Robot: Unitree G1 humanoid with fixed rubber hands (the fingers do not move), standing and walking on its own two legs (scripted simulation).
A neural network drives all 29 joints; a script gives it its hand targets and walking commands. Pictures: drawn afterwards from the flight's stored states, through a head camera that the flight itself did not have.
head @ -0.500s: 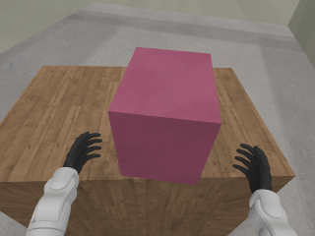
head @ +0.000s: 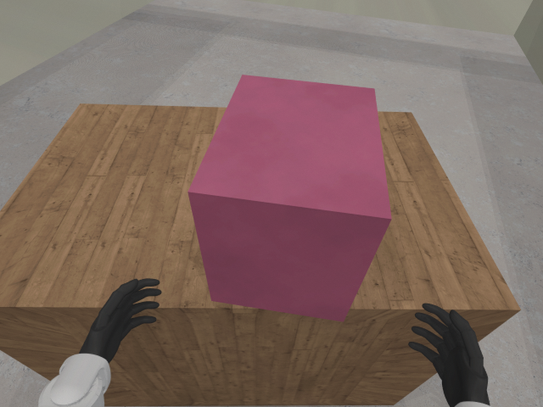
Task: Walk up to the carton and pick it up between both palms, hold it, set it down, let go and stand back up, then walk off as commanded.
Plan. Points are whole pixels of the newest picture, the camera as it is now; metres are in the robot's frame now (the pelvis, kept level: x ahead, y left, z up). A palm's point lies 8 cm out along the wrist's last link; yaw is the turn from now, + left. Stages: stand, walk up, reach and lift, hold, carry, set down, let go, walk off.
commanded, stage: set down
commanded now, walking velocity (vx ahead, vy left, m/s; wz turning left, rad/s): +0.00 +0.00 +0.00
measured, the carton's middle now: (291, 196) +0.45 -0.02 +0.08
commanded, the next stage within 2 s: let go in 1.78 s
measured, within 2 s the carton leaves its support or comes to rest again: neither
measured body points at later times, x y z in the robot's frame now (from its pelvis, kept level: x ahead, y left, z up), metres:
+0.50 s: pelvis +0.03 +0.00 +0.00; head +0.07 +0.02 +0.45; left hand +0.24 +0.23 +0.01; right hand +0.19 -0.22 +0.01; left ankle +0.01 +0.13 -0.75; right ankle +0.01 -0.12 -0.75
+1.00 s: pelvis +0.02 +0.00 +0.00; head +0.06 +0.01 +0.45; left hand +0.22 +0.24 -0.02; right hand +0.18 -0.22 -0.03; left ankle +0.01 +0.13 -0.75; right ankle +0.01 -0.12 -0.75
